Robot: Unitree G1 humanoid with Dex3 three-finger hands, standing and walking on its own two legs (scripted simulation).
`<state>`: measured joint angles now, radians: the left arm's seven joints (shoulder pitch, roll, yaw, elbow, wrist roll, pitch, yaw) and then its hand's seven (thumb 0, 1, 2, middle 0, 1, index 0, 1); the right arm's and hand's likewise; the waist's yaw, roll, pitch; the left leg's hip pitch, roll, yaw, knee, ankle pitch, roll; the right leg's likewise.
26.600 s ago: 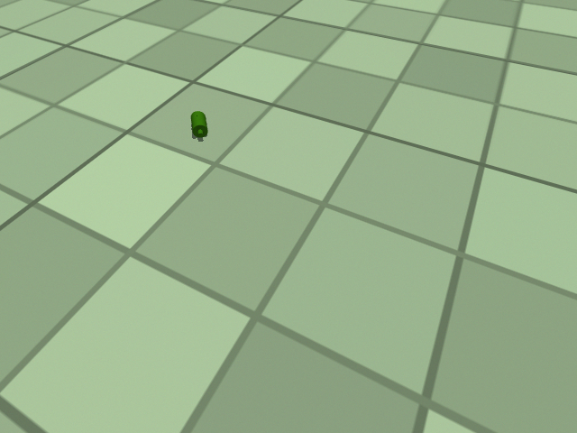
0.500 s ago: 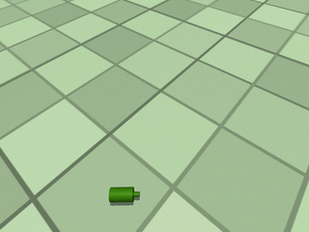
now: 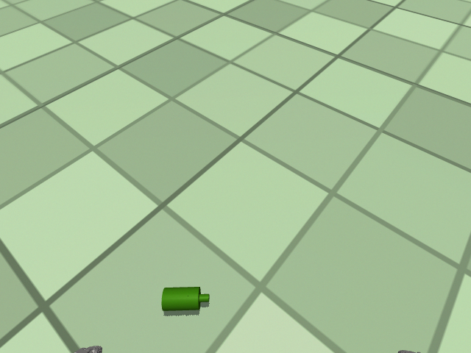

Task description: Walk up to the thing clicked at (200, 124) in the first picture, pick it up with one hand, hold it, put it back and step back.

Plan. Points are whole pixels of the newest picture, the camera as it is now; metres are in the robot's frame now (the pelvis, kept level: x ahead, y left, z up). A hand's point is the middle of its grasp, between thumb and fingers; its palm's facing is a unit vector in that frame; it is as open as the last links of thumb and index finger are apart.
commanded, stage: walk up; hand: left
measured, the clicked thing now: (186, 298) +0.40 +0.22 -0.74
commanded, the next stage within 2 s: none
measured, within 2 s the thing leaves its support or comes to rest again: neither
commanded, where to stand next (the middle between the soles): +0.01 +0.01 m, yaw +0 degrees
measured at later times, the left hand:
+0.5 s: hand out of the picture +0.09 +0.26 -0.16, palm faces +0.01 -0.94 -0.33, open 7.3 cm
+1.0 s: hand out of the picture +0.03 +0.25 -0.15, palm faces -0.03 -0.92 -0.39, open 7.3 cm
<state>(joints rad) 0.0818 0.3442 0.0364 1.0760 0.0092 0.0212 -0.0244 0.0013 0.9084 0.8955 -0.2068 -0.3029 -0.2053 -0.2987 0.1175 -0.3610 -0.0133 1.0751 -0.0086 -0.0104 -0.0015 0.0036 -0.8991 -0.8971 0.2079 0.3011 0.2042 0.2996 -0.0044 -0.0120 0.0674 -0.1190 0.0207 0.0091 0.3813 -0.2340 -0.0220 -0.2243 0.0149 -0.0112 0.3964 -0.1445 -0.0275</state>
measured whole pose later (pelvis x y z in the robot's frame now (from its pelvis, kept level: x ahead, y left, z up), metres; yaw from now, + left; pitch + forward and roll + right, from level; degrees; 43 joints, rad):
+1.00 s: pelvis -0.04 -0.02 -0.01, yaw -1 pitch -4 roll -1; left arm 0.28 0.38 0.07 0.93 0.03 -0.05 -0.03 0.00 0.91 0.90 -0.21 -0.30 -0.21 -0.30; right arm 0.31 -0.42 -0.06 0.90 -0.04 0.03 0.04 0.01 -0.90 -0.90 0.21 0.30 0.21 0.30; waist -0.01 0.04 0.07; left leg -0.32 0.03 -0.07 0.90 -0.47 0.02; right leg -0.13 0.03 -0.01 0.52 -0.33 -0.02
